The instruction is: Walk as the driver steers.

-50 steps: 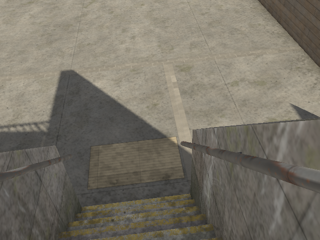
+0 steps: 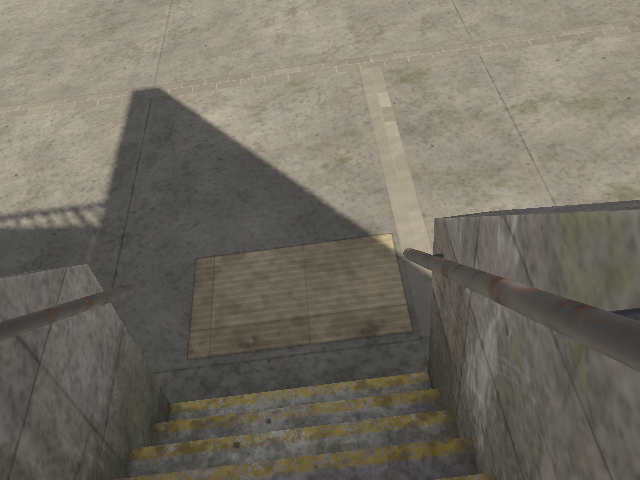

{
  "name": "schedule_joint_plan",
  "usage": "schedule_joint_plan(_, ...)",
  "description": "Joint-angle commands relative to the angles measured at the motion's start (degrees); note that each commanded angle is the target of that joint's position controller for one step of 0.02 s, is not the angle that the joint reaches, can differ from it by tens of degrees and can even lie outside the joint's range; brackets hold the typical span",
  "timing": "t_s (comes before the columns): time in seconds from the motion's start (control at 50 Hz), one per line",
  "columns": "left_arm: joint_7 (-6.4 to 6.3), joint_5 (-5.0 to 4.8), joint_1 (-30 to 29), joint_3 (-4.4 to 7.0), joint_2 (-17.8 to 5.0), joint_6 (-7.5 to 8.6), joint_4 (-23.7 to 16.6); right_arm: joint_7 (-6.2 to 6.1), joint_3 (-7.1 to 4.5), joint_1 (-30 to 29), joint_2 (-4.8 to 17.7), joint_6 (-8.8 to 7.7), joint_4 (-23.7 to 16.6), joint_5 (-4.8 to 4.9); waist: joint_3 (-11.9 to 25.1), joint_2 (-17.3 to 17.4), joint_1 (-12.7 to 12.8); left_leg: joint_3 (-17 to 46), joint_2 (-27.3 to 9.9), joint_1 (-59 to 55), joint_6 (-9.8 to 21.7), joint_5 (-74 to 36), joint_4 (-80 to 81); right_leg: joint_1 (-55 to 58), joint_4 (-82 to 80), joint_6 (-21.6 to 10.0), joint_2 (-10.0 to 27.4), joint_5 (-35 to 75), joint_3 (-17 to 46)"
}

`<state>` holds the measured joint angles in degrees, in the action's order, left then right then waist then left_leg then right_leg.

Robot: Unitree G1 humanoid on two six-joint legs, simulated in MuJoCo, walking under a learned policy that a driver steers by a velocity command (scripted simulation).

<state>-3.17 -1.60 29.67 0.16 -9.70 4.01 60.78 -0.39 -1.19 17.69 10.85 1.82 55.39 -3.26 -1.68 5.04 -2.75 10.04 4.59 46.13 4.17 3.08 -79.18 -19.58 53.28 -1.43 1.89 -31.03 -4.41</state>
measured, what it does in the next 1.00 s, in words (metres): goes down, turning left: left foot 0.22 m lower, then right foot 0.22 m lower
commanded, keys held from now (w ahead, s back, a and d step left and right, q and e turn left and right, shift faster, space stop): w+q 1.00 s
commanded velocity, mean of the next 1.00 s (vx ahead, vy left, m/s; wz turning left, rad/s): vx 0.50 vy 0.00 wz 0.55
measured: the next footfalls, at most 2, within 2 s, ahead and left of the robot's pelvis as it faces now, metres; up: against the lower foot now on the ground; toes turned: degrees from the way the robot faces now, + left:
left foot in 0.24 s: +0.20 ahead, +0.12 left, -0.22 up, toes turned +7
right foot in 0.70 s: +0.43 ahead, +0.04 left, -0.44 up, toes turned +19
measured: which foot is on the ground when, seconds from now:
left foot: up 0.00-0.22, down 0.24-0.72, up 0.74-1.00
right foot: down 0.00-0.26, up 0.28-0.68, down 0.70-1.00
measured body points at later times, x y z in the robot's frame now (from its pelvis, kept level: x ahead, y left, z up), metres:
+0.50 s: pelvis +0.23 +0.06 -0.21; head +0.23 +0.09 +0.24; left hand +0.28 +0.31 -0.36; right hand +0.23 -0.19 -0.34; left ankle +0.16 +0.11 -0.91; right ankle +0.41 -0.06 -0.84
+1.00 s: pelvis +0.45 +0.09 -0.46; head +0.43 +0.07 -0.01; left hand +0.24 +0.24 -0.60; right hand +0.67 -0.04 -0.58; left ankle +0.58 +0.33 -1.02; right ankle +0.40 +0.02 -1.13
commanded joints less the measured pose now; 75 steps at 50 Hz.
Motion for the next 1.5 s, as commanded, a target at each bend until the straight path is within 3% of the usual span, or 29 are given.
schedule_joint_plan(0.02, -1.43, -2.25, -2.33, 0.69, -7.14, 3.46, -3.51, 0.56, -0.42, -0.8, 2.55, 0.18, -3.86, -0.38, -4.49, -11.32, -2.49, -2.75, -0.71, -7.15, 0.35, -23.89, 12.34, -14.65, -12.61, 1.75, 9.83, 13.44, 8.63)
schedule_joint_plan(0.12, 0.1, -1.36, -4.82, 1.62, -7.5, 3.36, -5.91, 0.92, 0.43, -9.61, 2.02, -2.54, -8.75, 2.27, -6.08, -12.35, 1.13, -9.45, -0.84, -24.27, -2.19, -38.08, 39.52, -18.2, -0.04, -2.03, 8.2, 2.66, 0.76)
schedule_joint_plan(0.16, 0.0, 2.39, 0.06, 1.84, -8.02, 0.5, -6.17, 1.35, 0.38, -14.59, 2.86, -4.57, -10.12, 4.9, -9.78, -12.13, 7.8, -7.43, -5.77, -15.46, -1.52, -32.14, 58.42, -2.94, 4.35, -5.22, 10.51, 14.74, 3.69)
schedule_joint_plan(0.18, 0.05, 3.29, 2.12, 2.92, -10.26, -0.75, -4.83, 1.1, 0.07, -14.6, 3.21, -5.39, -10.65, 4.11, -10.59, -19.39, 9.66, -7.91, -6.65, -17.94, -0.31, -23.95, 62.61, -0.02, 7.26, -7.22, 10.68, 24.19, 3.71)
schedule_joint_plan(0.2, 1.16, 3.45, -5.66, 4.07, -13.48, 0.19, -6.14, 0.63, -1.03, -2.36, 4.0, -4.69, -7.86, 1.51, -0.25, -27.45, 2.28, -11.02, -4.8, -35.88, 1.38, -25.56, 40.66, -8.51, 17.11, -8.43, 12.66, 29.02, 4.85)
schedule_joint_plan(0.24, 1.21, 3.07, -1.13, 3.91, -8.71, -1.49, -6.13, 1.4, -2.57, 6.87, 6.99, -4.7, -4.05, 0.94, -1.53, -7.08, 0.14, -9.67, -4.09, -44.88, 4.84, -18.21, 68.78, -7.74, 41.5, -8.73, 5.99, 33.77, -2.29)
schedule_joint_plan(0.28, 1.91, 4.28, -0.99, 2.43, -6.33, -2.09, -10.34, 1.53, -3.85, 17.08, 11.15, -3.84, 1.27, 4.16, 9.34, 14.93, -0.65, -0.88, -13.3, -81.44, 7.46, -56.91, 32.38, -53.23, 68.95, -6.75, 2.09, -20.25, -1.95)
schedule_joint_plan(0.32, 2.94, 3.17, -6.76, 1.59, -6.85, -0.42, -13.56, 0.22, -5.52, 22.94, 15.68, -2.5, 2.54, 5.77, 21.2, 14.64, -4.81, 20.49, -23.02, -77.91, 16.96, -19.22, 40.36, -59.71, 64.06, -5.77, 4.13, -16.85, 9.27)
schedule_joint_plan(0.4, 1.96, 4.98, -18.69, 1.61, -5.17, -2.5, -15.0, -0.96, 0.15, 8.96, 3.2, -4.24, -1.44, 3.61, -1.28, -5.7, 3.11, 13.07, -12.82, -22.53, 10.47, -4.24, 48.53, -34.0, 23.15, 2.53, 0.86, 27.87, 4.09)
schedule_joint_plan(0.44, 1.81, 4.94, -9.98, 2.05, -4.99, -3.77, -10.08, -0.12, -0.53, 4.45, 6.77, -4.46, -2.41, 3.08, 3.71, 2.02, 7.02, 13.61, -10.19, -16.1, 10.13, -12.99, 46.77, -17.69, 22.13, 3.74, -0.51, 37.27, 3.32)
schedule_joint_plan(0.48, 1.8, 3.32, -11.48, 2.53, -6.66, -2.59, -11.61, -0.58, -0.6, 4.28, 4.72, -5.85, -1.02, 4.75, 3.68, 0.9, 7.74, 10.25, -5.81, -17.95, 8.53, -6.43, 37.78, -17.16, 4.86, 1.93, -1.12, 55.77, 4.2)
schedule_joint_plan(0.52, 1.98, 4.89, -18.26, 0.94, -4.68, -1.87, -14.12, -1.08, -0.29, 4.14, 4.72, -6.51, -1.26, 5.47, 3.33, -1.19, 5.74, 9.81, -2.76, -12.99, 8.15, 7.58, 34.74, -7.98, -4.61, 0.81, -3.65, 64.12, 2.69)
schedule_joint_plan(0.62, 2.59, 1.73, -20.3, 1.29, -3.31, -0.75, -17.08, -0.98, -0.17, 9.55, 5.49, -4.64, -1.96, 1.85, -2.31, 0.21, -1.25, 10.69, -0.12, -17.22, 10.13, 8.93, 18.63, -0.96, -24.87, 1.26, -5.42, 54.43, 2.84)
schedule_joint_plan(0.7, 1.67, 0.67, 1.55, 4.76, -8.52, -1.27, -10.94, 0.32, 0.23, 7.91, 4.31, -3.2, -2.74, 2.03, 1.48, -3.04, 4.23, 8.05, 3.33, -10.29, 10.17, 0.91, -10.08, 26.69, -39.47, -0.95, 3.63, 61.39, 3.36)
schedule_joint_plan(0.72, 1.97, 0.41, 9.91, 5.75, -11.01, -1.92, -9.22, 0.5, 0.07, 6.57, 1.16, -3.21, -3.8, 1.86, 3.88, -13.46, 7.86, 2.43, 9.59, 7.79, 8.53, 42.19, -36.04, 42.81, -33.45, -6.23, 12.09, 69.95, 12.54)
schedule_joint_plan(0.74, 4.23, 1.93, 10.37, 3.83, -10.0, -2.06, -8.83, -0.08, 0.66, 14.28, -1.59, -2.67, -5.48, 4.52, 8.37, -19.82, 1.56, -3.23, 6.54, 24.6, 8.47, 55.21, -49.62, 54.14, -6.49, -5.42, 20.3, 85.31, 12.94)
schedule_joint_plan(0.76, 5.79, -0.21, 11.66, 4.29, -9.95, -2.11, -7.92, -0.81, 1.16, 14.01, -0.01, -2.4, -5.93, 3.88, 10.89, -20.01, 2.91, -3.99, 2.37, 30.93, 9.21, 49.45, -52.94, 53.58, -7.27, -6.32, 21.76, 74.03, 15.54)
schedule_joint_plan(0.82, 3.92, 0.0, 7.0, 4.13, -10.86, -0.46, -7.38, -2.54, -0.72, -6.5, 6.76, -0.44, -10.07, -0.42, -8.37, -9.17, 3.73, -6.01, -3.85, 35.84, 4.39, 28.46, -46.11, 20.2, -31.25, -12.8, 23.32, 16.55, 28.07)
schedule_joint_plan(0.88, 2.58, 2.51, -3.63, -0.57, -3.76, 1.12, -8.36, -1.14, 1.29, -8.81, 0.09, 0.48, -11.58, 3.91, -18.76, -2.4, -3.99, -1.04, -3.26, 19.59, -1.62, 0.45, -11.61, -16.5, -25.14, -0.84, 12.81, 24.84, 12.24)
schedule_joint_plan(0.94, 3.16, 0.83, -3.23, 0.75, -9.31, 2.13, -5.11, 0.27, 0.47, 0.31, -1.43, 0.34, -5.02, 2.74, -6.93, -11.96, -4.94, -4.49, -2.82, 2.12, 0.39, -22.47, -5.96, -13.93, -19.83, 2.34, 10.58, 31.55, 7.57)
schedule_joint_plan(1.02, 2.98, 2.16, -1.03, 0.49, -9.32, 1.92, -4.39, 0.95, 0.03, -13.36, 1.62, -1.8, -8.13, 0.78, -6.88, -6.99, 1.98, -8.46, -2.52, 1.46, 2.64, -37.36, 15.34, -3.86, -14.07, 1.69, 8.22, 15.52, 4.13)
schedule_joint_plan(1.14, 1.33, 5.45, 8.05, 0.87, -7.29, -1.75, -1.59, 1.76, -0.77, -28.01, 1.76, -3.53, -10.96, 5.97, -11.81, -7.26, 12.38, -8.52, -6.23, 1.83, 0.81, -28.06, 49.71, 15.68, -5.45, -7.2, 8.31, 29.54, 9.08)
schedule_joint_plan(1.24, 1.52, 3.51, 4.44, 1.47, -7.08, -0.23, -0.26, 1.03, -1.78, 0.69, 8.11, -2.61, 2.27, 1.59, 2.13, -3.1, 1.1, -11.44, -7.68, -39.51, 0.64, -30.75, 60.29, 6.47, 28.17, -9.39, 5.69, 42.77, 9.37)
schedule_joint_plan(1.26, 1.99, 2.43, 3.35, 2.69, -8.54, -0.26, -1.52, 1.82, -1.99, 3.78, 8.51, -2.58, 3.66, 0.14, -2.5, 7.98, -1.48, -12.33, -8.71, -46.09, 2.69, -30.47, 72.67, -3.61, 45.49, -7.69, -2.27, 18.9, 5.85)
schedule_joint_plan(1.3, 0.96, -0.04, 7.01, 3.32, -8.18, -0.14, -3.92, 1.93, -1.56, 10.21, 10.87, -3.64, 4.13, 0.23, 6.66, 6.92, 0.35, -1.21, -26.69, -76.59, 5.57, -69.01, 37.3, -38.22, 54.63, -5.39, -4.8, -22.3, 9.41)
schedule_joint_plan(1.38, 1.01, 4.41, -1.44, 1.85, -3.24, -2.23, -6.46, -0.15, -2.38, 7.36, 11.21, -6.27, 2.57, 1.15, 5.37, 6.43, 2.26, 5.13, -30.24, -40.24, 11.02, -1.3, 47.65, -34.0, 35.13, -2.88, -0.1, 8.03, 12.1)
schedule_joint_plan(1.4, 1.68, 5.53, -7.55, 2.15, -3.75, -3.53, -9.19, -0.66, -1.14, 3.73, 7.37, -5.99, 2.71, 1.85, 0.27, -1.0, 4.69, 3.06, -29.19, -25.43, 10.46, 4.88, 51.7, -27.11, 25.37, -0.29, -0.2, 22.99, 11.94)
schedule_joint_plan(1.44, 2.15, 5.33, -0.25, 3.01, -3.98, -5.26, -5.02, 0.09, -2.0, 1.43, 10.06, -6.99, 1.38, 0.99, -1.56, 0.52, 8.7, -1.59, -26.18, -14.59, 8.9, -10.77, 44.6, -16.84, 25.09, 1.7, -1.49, 30.48, 7.9)
schedule_joint_plan(1.5, 4.02, 4.19, -7.23, 2.93, -3.14, -4.72, -9.32, -1.23, -0.92, -3.88, 5.7, -8.14, 0.58, 4.36, -1.97, 2.81, 10.54, -6.1, -21.12, -7.5, 1.52, 22.03, 37.54, -13.64, 8.3, 0.5, -1.48, 62.77, 12.27)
